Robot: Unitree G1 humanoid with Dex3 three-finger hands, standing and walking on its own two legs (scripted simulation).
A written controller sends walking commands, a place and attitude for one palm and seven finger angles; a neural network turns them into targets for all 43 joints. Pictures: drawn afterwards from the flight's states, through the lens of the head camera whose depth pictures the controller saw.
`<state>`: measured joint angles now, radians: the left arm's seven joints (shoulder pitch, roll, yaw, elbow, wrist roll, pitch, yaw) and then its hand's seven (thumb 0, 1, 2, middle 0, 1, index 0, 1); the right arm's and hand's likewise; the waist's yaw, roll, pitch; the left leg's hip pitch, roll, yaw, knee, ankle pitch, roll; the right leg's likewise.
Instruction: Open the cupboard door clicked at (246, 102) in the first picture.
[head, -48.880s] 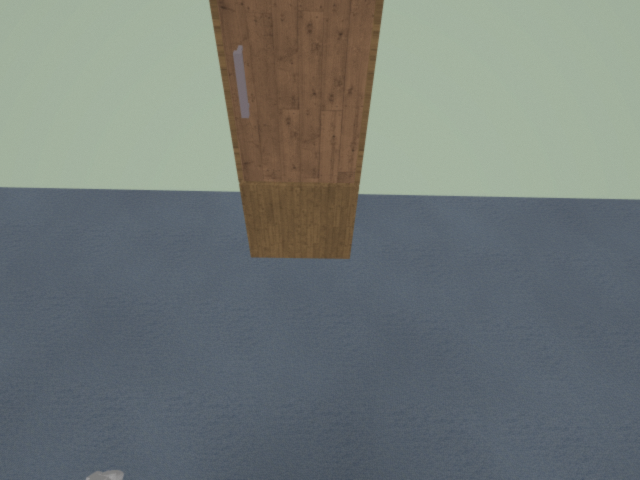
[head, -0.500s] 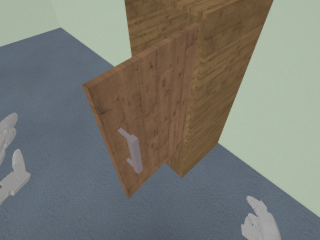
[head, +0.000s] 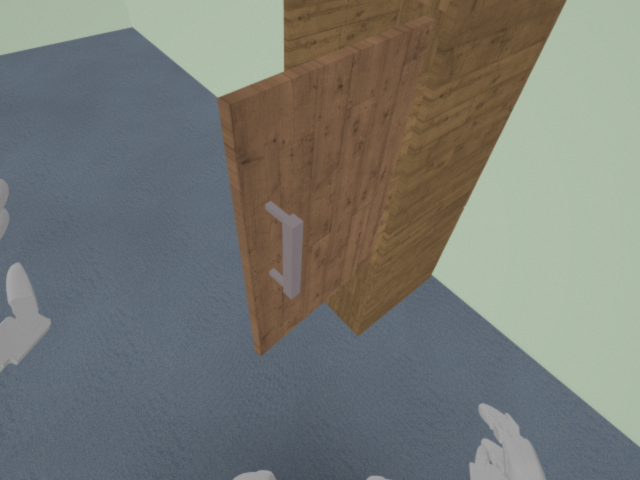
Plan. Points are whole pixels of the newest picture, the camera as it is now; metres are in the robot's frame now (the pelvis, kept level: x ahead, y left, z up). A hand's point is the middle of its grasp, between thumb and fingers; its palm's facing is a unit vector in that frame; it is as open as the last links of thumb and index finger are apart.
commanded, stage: step back with the hand held close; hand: left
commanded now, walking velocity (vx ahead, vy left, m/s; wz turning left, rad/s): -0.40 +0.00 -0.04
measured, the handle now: (283, 252) +0.42 +0.08 +0.02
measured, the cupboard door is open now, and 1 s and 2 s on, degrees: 95 95 95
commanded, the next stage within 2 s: stop stepping back and stand still in 0.64 s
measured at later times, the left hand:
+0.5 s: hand (66, 403) +0.14 +0.20 +0.19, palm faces +0.24 -0.82 -0.52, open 7.4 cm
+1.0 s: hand out of the picture -0.02 +0.20 +0.18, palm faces +0.46 -0.78 -0.43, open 7.4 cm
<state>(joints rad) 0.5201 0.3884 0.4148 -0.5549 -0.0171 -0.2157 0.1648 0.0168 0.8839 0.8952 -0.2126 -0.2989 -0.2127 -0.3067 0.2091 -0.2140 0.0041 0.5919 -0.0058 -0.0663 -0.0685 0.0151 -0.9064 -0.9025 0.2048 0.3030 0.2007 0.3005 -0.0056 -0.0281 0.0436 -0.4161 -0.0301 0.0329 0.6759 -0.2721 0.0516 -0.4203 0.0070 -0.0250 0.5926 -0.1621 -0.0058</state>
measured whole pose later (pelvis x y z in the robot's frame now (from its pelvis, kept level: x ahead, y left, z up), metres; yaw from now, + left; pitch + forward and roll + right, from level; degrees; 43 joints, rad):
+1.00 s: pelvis -0.22 -0.07 +0.02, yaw -1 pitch +1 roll +2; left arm 0.53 0.39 0.39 -0.44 -0.02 -0.17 0.17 0.02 0.88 0.90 -0.21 -0.30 -0.21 -0.31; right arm 0.28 -0.21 0.01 0.68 -0.01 -0.11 -0.08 0.02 -0.91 -0.90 0.20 0.30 0.20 0.30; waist 0.01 -0.06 -0.07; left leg -0.37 0.00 0.03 0.76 -0.38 0.01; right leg -0.26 0.00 -0.05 0.46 -0.23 -0.06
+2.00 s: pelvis -0.28 -0.07 +0.02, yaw +3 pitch -1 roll +0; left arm 0.25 0.20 0.03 0.99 0.01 0.02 0.02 -0.05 1.00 0.89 -0.21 -0.30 -0.21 -0.30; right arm 0.29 -0.18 -0.01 1.04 -0.03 0.03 -0.01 0.01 -0.91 -0.90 0.20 0.30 0.20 0.30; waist -0.01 -0.02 0.05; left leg -0.23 0.03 0.00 0.48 -0.22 -0.02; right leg -0.24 0.02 -0.06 0.44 -0.17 -0.04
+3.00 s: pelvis -0.26 -0.06 +0.03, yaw +2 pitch -2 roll +0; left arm 0.15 0.26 0.03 1.14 0.01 -0.01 0.01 0.01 0.90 0.90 -0.20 -0.30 -0.20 -0.30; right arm 0.18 -0.26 -0.02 1.13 -0.02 0.00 -0.01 0.01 -0.91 -0.90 0.20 0.30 0.20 0.30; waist -0.01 0.02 0.06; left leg -0.14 0.01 0.02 0.36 -0.19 -0.01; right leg -0.18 0.01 -0.03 0.38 -0.16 -0.02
